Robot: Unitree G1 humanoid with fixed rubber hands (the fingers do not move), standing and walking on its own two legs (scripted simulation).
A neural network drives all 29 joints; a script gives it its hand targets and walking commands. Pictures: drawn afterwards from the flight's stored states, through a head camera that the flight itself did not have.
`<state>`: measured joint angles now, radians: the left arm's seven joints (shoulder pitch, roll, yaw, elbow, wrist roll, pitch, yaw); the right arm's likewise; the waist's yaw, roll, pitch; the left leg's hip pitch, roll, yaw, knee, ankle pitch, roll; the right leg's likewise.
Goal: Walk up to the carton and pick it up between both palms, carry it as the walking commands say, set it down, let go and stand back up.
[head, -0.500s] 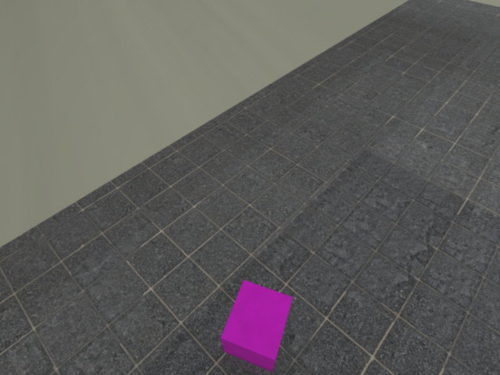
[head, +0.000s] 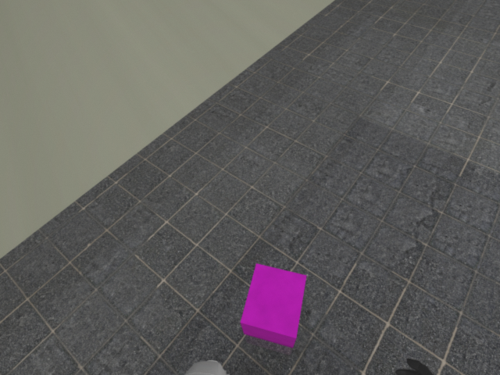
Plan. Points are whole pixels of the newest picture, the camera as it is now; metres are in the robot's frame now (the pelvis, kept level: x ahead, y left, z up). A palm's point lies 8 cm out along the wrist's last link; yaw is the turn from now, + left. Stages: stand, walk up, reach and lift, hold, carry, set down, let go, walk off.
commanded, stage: walk up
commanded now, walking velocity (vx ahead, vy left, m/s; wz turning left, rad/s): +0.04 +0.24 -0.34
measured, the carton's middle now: (274, 305) +0.40 -0.01 -0.68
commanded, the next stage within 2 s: stand in 0.70 s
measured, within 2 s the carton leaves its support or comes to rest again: neither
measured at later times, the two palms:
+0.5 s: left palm (114, 361) +0.14 +0.27 -0.11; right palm out of the picture +0.00 -0.24 -0.13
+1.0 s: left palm out of the picture +0.07 +0.28 -0.14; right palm out of the picture -0.04 -0.16 -0.13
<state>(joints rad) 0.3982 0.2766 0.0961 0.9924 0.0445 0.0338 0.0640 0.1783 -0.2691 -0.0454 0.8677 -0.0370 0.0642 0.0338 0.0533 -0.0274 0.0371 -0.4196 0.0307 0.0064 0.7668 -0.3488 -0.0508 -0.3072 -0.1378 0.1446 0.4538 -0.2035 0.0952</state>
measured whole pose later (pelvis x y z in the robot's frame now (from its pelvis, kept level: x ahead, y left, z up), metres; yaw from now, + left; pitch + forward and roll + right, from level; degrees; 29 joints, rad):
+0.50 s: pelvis -0.01 +0.04 -0.01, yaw -10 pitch +0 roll +1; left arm 0.15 0.23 0.03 0.85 0.02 0.02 0.00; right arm 0.26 -0.26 -0.06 0.84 -0.03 0.05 -0.02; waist 0.00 0.02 0.04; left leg -0.33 0.08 0.08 0.74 -0.44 -0.04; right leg -0.25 0.05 -0.04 0.53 -0.28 -0.08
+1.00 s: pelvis -0.01 +0.07 +0.00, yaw -10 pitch -1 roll +0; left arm 0.23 0.18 0.02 1.03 0.02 0.00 0.02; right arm 0.29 -0.16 0.00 1.04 -0.01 -0.01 -0.04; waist 0.00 -0.03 0.01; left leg -0.13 0.00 0.03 0.37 -0.22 0.01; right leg -0.15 0.03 -0.02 0.37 -0.20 -0.03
